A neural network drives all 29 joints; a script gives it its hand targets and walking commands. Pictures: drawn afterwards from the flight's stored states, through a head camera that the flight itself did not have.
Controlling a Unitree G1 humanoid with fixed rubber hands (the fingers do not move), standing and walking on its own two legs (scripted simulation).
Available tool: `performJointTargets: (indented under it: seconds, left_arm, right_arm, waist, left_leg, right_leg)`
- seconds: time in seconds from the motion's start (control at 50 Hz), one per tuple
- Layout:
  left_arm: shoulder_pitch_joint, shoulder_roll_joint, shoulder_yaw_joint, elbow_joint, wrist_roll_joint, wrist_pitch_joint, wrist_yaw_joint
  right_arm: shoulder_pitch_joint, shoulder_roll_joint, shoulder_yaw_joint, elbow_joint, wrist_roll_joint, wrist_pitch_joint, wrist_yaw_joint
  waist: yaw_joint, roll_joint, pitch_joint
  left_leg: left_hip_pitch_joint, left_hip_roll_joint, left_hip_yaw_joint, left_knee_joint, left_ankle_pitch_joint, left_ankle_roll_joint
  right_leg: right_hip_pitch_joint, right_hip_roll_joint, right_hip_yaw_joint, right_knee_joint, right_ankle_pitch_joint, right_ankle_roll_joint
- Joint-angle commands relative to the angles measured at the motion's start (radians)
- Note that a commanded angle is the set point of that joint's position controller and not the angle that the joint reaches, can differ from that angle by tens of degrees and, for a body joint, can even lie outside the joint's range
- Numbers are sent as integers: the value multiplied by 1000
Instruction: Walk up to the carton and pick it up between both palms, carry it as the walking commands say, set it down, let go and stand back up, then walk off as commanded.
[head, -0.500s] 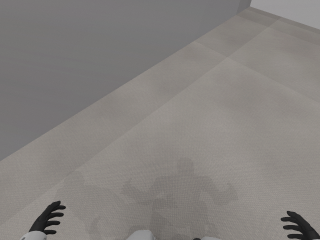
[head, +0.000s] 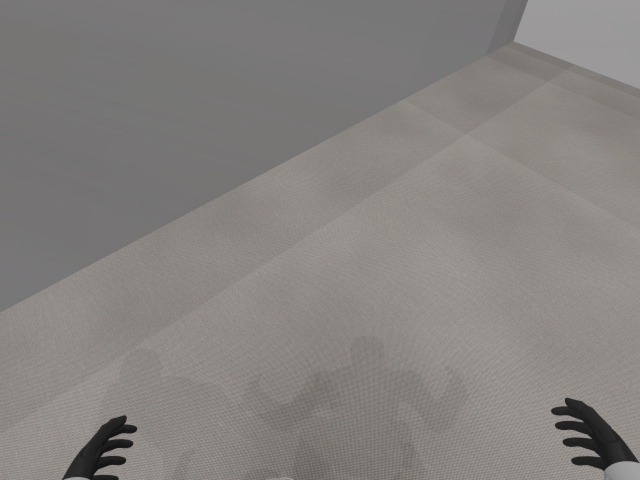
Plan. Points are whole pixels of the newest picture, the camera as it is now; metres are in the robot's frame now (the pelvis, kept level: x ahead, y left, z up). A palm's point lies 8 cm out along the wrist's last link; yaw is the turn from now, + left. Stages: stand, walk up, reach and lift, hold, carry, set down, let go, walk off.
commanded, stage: walk up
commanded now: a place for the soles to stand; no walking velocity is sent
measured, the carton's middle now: out of the picture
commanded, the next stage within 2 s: none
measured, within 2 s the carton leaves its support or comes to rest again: neither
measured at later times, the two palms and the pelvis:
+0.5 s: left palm out of the picture -0.03 +0.43 -0.08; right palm (525, 463) +0.15 -0.22 -0.06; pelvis -0.06 +0.05 +0.00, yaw +15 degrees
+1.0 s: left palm out of the picture -0.22 +0.45 -0.02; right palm (426, 449) +0.17 -0.11 -0.09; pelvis -0.12 +0.08 +0.01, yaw +36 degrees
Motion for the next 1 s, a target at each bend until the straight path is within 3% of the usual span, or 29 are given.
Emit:
performJointTargets:
  seconds: [0.0, 0.04, 0.08, 0.12, 0.2, 0.26, 0.32, 0.34, 0.36, 0.38, 0.4, 0.42, 0.46, 0.48, 0.5, 0.58, 0.6, 0.64, 0.66, 0.68, 0.7, 0.72, 0.76, 0.8, 0.84, 0.88, 0.94, 0.96, 0.98]
  left_arm:
    - [15, 296, 85, -86, -2, -22, 20]
    - [-52, 248, 82, -104, -14, -18, 25]
    - [-74, 235, 88, -109, -10, -17, 24]
    - [-57, 225, 90, -101, -11, -18, 23]
    - [-22, 256, 103, -67, -4, -19, 17]
    - [-42, 285, 113, -49, 0, -16, 9]
    - [-76, 302, 111, -34, -7, -9, 2]
    - [-63, 279, 102, -25, -14, -6, 1]
    - [-37, 248, 92, -15, -21, 0, 1]
    - [-7, 197, 81, -23, -33, 9, 1]
    - [-73, 168, 71, -55, -54, 18, 14]
    - [-79, 221, 82, -31, -57, 22, 20]
    - [-8, 219, 84, 12, -59, 15, 19]
    - [10, 215, 78, 28, -53, 13, 19]
    - [20, 207, 75, 32, -46, 15, 15]
    - [-2, 184, 64, 12, -41, 11, 16]
    - [10, 178, 62, 15, -41, 6, 18]
    - [69, 159, 60, 33, -36, -5, 23]
    - [86, 188, 67, 30, -21, -15, 27]
    - [119, 255, 84, 20, -7, -24, 35]
    - [56, 370, 111, -9, 1, -27, 41]
    - [11, 332, 112, -39, -9, -31, 43]
    - [-71, 275, 110, -54, -22, -36, 41]
    - [-91, 262, 113, -56, -23, -39, 34]
    - [-62, 260, 112, -42, -23, -40, 26]
    - [-37, 283, 113, -28, -20, -41, 19]
    - [-31, 316, 117, -17, -14, -41, 8]
    - [16, 289, 117, 44, -17, -38, 10]
    - [34, 310, 118, 57, -14, -38, 10]
  right_arm:
    - [-53, -174, -37, -62, -1, -14, -7]
    - [11, -193, -55, -32, 3, -8, 3]
    - [41, -201, -54, -7, -1, 0, 17]
    - [19, -184, -49, -2, -2, 8, 29]
    - [-34, -165, -36, 17, -1, 10, 47]
    - [-40, -151, -31, 39, 0, 8, 59]
    - [17, -146, -37, 63, -2, -1, 62]
    - [38, -148, -43, 69, -8, -5, 57]
    - [69, -168, -51, 69, -16, -11, 49]
    - [64, -244, -66, 51, -29, -15, 40]
    - [6, -333, -68, 22, -15, -11, 39]
    - [-10, -283, -67, 9, -8, -7, 34]
    - [-69, -207, -50, -8, -8, 0, 19]
    - [-91, -189, -48, -25, -6, 0, 14]
    - [-96, -177, -46, -40, -10, 6, 15]
    - [-55, -178, -50, -67, -15, 23, 22]
    - [-54, -177, -52, -74, -15, 26, 25]
    - [-83, -174, -54, -88, -9, 33, 31]
    - [-76, -149, -46, -93, -5, 30, 33]
    - [-87, -113, -33, -113, 2, 23, 35]
    - [-81, -102, -33, -116, -8, 10, 34]
    - [-95, -165, -44, -96, -17, 10, 35]
    - [-30, -193, -63, -42, -15, 13, 59]
    - [0, -201, -62, -2, -16, 18, 79]
    - [-40, -170, -51, 9, -9, 23, 96]
    - [-85, -149, -38, 16, -3, 26, 106]
    - [-112, -133, -23, 34, 1, 25, 114]
    - [-100, -148, -32, 36, -12, 20, 107]
    - [-117, -148, -33, 32, -11, 21, 104]
  waist:
    - [29, -105, -20]
    - [-8, -65, 2]
    - [1, -95, -28]
    - [21, -100, -19]
    - [55, -167, -11]
    - [50, -211, -20]
    - [3, -230, -70]
    - [-11, -200, -90]
    - [-27, -125, -106]
    - [-17, 140, -88]
    - [-13, 315, -68]
    - [-10, 184, -96]
    - [34, 136, -91]
    - [42, 172, -92]
    - [35, 185, -105]
    - [-1, 208, -121]
    - [2, 208, -126]
    - [47, 164, -122]
    - [63, 94, -120]
    - [89, -62, -117]
    - [70, -240, -40]
    - [48, -66, -5]
    - [-2, -9, 6]
    - [-3, -21, -35]
    - [17, -43, -30]
    - [37, -89, -30]
    - [41, -152, -47]
    - [59, -199, -52]
    - [67, -210, -49]
  left_leg:
    - [-214, -31, -97, 413, -190, 3]
    - [-204, -25, -132, 511, -66, -27]
    - [-216, -29, -118, 555, 1, -52]
    - [-241, -10, -103, 465, 26, -68]
    - [-194, 36, -30, 237, 10, -68]
    - [-65, 65, 56, 99, -23, -47]
    - [89, 58, 159, -56, 10, -19]
    - [150, 43, 159, -123, 34, -3]
    - [211, 60, 96, -222, 66, 25]
    - [232, 245, -171, -340, 224, 74]
    - [252, 363, -419, -396, 343, 194]
    - [270, 324, -343, -350, 373, 211]
    - [228, 246, -193, -309, 410, 195]
    - [215, 218, -147, -302, 419, 183]
    - [211, 205, -129, -300, 413, 183]
    - [249, 234, -212, -313, 361, 200]
    - [236, 228, -221, -307, 360, 195]
    - [129, 179, -194, -260, 308, 153]
    - [-4, 131, -183, -206, 210, 103]
    - [-165, 48, -123, -46, 42, 42]
    - [-294, -25, -22, 157, -128, -8]
    - [-246, 42, -111, 300, -95, -17]
    - [-204, 65, -104, 406, 46, -54]
    - [-194, 78, -71, 430, 110, -71]
    - [-205, 100, -33, 344, 133, -81]
    - [-203, 123, 8, 276, 122, -87]
    - [-146, 158, 76, 179, 81, -82]
    - [-151, 108, 106, 139, 25, -68]
    - [-149, 122, 102, 112, 11, -63]
  right_leg:
    - [95, -465, 395, -215, 321, -231]
    - [60, -363, 256, -231, 192, -189]
    - [102, -342, 200, -232, 147, -165]
    - [146, -343, 168, -229, 130, -153]
    - [181, -362, 114, -220, 112, -148]
    - [105, -367, 57, -207, 72, -142]
    - [27, -359, -6, -128, 84, -115]
    - [4, -328, -40, -63, 95, -80]
    - [-31, -284, -71, 34, 79, -27]
    - [-154, -156, -159, 249, -69, 38]
    - [-341, -9, -96, 308, -348, 61]
    - [-309, -31, 2, 426, -314, 59]
    - [-276, -43, 32, 469, -198, 49]
    - [-250, -43, 27, 451, -155, 42]
    - [-220, -30, 13, 429, -152, 44]
    - [-173, -17, -2, 208, -143, 27]
    - [-132, -9, -7, 135, -127, 17]
    - [29, 16, -31, -86, 7, -7]
    - [149, -45, 46, -139, 37, -37]
    - [244, -252, 253, -238, -80, -98]
    - [122, -524, 478, -370, -130, -189]
    - [25, -525, 433, -351, -92, -206]
    - [-16, -432, 257, -359, -76, -171]
    - [34, -401, 142, -320, -22, -141]
    - [77, -396, 69, -292, 9, -133]
    - [112, -405, 18, -284, 26, -140]
    - [126, -406, -66, -255, 57, -144]
    - [202, -411, -43, -255, 38, -117]
    - [220, -426, -56, -246, 46, -116]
